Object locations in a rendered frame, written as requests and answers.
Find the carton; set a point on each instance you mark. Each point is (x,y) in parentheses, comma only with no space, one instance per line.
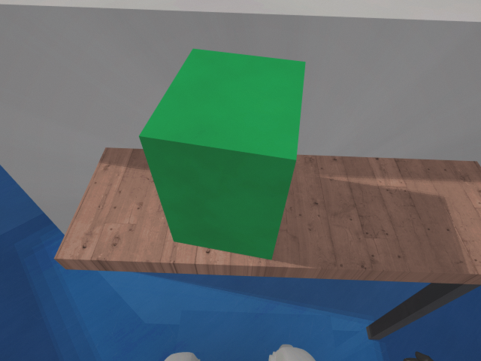
(222,146)

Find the table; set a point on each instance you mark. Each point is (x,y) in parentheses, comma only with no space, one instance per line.
(345,218)

